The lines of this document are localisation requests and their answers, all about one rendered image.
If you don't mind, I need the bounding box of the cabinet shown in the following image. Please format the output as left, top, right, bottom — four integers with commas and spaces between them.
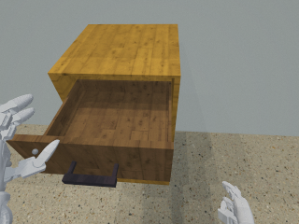
48, 23, 181, 186

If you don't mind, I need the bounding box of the robot left hand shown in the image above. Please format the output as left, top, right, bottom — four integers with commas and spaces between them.
0, 93, 60, 192

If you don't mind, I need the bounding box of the robot left forearm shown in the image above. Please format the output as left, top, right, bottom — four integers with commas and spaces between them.
0, 191, 13, 224

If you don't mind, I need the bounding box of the handle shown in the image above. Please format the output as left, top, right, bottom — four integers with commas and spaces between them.
62, 161, 119, 188

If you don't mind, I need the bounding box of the robot right hand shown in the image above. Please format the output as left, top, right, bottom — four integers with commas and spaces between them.
218, 181, 255, 224

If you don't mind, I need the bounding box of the drawer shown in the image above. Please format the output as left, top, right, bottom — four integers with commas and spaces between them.
6, 79, 174, 182

